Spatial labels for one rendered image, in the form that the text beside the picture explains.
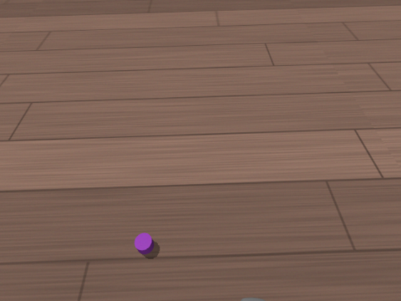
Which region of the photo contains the tin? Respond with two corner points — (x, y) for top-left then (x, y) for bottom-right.
(135, 233), (154, 255)

